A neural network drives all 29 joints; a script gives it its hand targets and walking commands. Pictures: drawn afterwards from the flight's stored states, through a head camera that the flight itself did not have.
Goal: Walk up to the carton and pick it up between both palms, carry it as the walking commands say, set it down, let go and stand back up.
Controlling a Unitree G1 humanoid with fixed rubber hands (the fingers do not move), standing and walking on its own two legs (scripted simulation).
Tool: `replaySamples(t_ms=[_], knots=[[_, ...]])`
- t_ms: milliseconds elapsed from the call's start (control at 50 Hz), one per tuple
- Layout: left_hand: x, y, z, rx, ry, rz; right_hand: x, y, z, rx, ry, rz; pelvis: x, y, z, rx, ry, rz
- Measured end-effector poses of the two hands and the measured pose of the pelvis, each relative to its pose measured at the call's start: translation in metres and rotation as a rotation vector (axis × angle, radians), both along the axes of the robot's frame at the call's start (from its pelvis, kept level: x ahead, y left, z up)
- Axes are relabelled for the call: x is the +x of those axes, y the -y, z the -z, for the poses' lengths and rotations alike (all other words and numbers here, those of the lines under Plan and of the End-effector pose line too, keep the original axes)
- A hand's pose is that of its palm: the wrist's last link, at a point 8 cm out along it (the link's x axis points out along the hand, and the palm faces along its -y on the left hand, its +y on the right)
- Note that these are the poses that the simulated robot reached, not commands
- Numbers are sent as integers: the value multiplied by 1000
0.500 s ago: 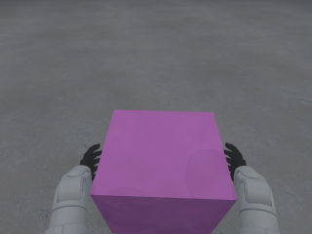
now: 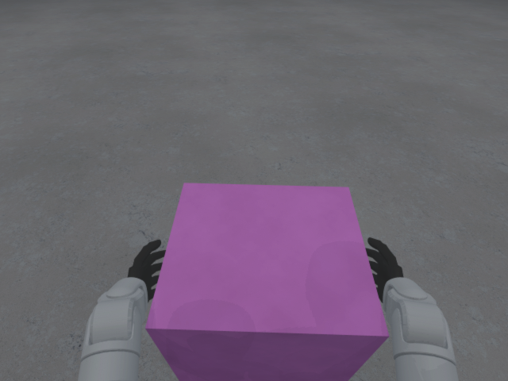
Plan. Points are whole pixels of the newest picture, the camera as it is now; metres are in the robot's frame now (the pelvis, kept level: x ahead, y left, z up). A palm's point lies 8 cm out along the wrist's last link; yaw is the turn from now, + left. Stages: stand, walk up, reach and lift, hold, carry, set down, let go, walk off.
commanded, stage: reach and lift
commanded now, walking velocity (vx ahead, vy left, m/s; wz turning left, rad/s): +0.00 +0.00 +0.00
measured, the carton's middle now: (263, 289) +0.32 +0.01 -0.04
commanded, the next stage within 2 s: hold in 0.46 s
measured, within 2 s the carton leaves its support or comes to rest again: neither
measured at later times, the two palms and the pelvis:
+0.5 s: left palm (134, 289) +0.26 +0.21 +0.04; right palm (385, 287) +0.29 -0.18 +0.04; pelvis +0.00 +0.00 +0.00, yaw +0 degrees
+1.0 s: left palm (127, 287) +0.26 +0.22 +0.04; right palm (381, 279) +0.29 -0.17 +0.06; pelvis +0.00 +0.02 -0.01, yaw +1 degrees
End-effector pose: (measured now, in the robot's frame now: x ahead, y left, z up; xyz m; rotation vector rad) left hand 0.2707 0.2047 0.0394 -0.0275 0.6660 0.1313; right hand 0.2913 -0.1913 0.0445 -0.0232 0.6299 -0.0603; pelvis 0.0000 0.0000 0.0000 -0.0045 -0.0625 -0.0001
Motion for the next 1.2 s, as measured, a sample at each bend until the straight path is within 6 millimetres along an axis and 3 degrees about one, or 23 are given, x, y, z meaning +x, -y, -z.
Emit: replaySamples(t_ms=[620, 820, 900, 1000, 1100, 1200], knots=[[-10, -7, 2, -6, 4, -21, -5, -8, -1, -18, 4, -9, -2, -3, 1, 0, 7, -9], [-5, -2, 2, -15, 0, -12, -5, -3, -3, -14, 1, 9, -5, -2, 1, -1, 12, -7], [-5, -2, 3, -28, 11, -23, -4, -3, -4, -14, 11, 9, -6, -5, 8, -15, -55, -28], [-6, -17, -4, -54, 44, -47, -2, -18, -17, -18, 44, 11, -3, -21, 12, 6, -108, -25], [-7, -46, -16, -84, 100, -52, -5, -49, -34, -6, 99, 25, 1, -49, 21, 28, -120, -18], [-16, -73, -25, -79, 101, -63, -19, -77, -34, 41, 96, 66, 4, -73, 28, 5, -117, 34]])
